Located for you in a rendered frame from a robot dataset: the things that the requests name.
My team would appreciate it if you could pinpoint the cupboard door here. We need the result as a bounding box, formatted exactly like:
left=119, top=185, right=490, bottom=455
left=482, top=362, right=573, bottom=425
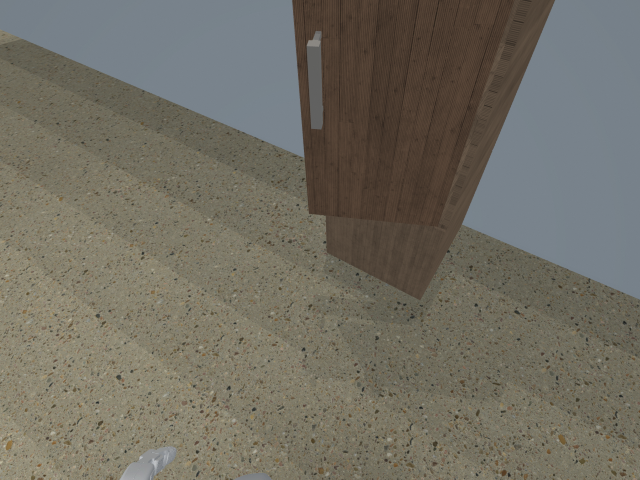
left=292, top=0, right=514, bottom=227

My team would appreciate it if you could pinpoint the handle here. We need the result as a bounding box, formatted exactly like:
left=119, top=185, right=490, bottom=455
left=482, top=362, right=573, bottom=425
left=307, top=31, right=323, bottom=129

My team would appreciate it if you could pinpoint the robot left hand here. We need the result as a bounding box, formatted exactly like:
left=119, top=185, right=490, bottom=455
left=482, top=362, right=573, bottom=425
left=120, top=446, right=177, bottom=480

